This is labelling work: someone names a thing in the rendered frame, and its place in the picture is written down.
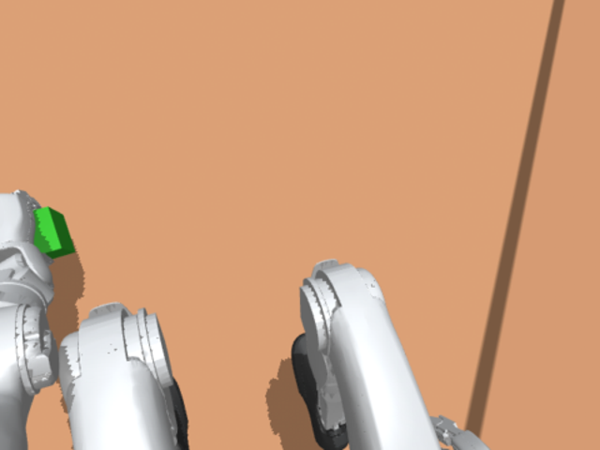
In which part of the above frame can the cube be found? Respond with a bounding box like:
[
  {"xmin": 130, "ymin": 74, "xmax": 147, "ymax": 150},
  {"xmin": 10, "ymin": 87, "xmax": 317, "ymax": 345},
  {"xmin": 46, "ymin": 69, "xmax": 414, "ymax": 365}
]
[{"xmin": 33, "ymin": 206, "xmax": 75, "ymax": 259}]

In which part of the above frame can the left robot hand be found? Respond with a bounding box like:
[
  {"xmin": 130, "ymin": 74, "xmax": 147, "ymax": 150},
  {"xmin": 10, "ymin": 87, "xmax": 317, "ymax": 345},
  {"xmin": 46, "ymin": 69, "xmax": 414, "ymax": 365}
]
[{"xmin": 0, "ymin": 190, "xmax": 54, "ymax": 266}]

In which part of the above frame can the right robot foot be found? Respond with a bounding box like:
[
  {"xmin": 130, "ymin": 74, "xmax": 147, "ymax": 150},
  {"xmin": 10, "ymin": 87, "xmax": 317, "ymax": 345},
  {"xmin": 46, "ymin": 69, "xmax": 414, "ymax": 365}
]
[{"xmin": 292, "ymin": 333, "xmax": 349, "ymax": 450}]

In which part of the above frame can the left robot foot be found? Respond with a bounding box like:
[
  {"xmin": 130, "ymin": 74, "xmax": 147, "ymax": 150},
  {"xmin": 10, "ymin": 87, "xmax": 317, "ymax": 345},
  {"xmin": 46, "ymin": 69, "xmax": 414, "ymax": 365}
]
[{"xmin": 169, "ymin": 378, "xmax": 189, "ymax": 450}]

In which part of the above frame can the left robot arm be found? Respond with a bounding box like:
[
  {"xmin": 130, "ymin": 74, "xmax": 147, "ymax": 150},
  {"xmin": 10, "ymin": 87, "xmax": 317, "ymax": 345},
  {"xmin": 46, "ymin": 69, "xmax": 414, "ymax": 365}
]
[{"xmin": 0, "ymin": 241, "xmax": 59, "ymax": 450}]

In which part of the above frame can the right robot hand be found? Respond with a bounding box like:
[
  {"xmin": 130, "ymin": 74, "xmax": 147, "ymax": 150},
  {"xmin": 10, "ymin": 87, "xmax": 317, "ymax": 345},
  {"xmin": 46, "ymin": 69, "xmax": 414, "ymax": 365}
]
[{"xmin": 430, "ymin": 415, "xmax": 490, "ymax": 450}]

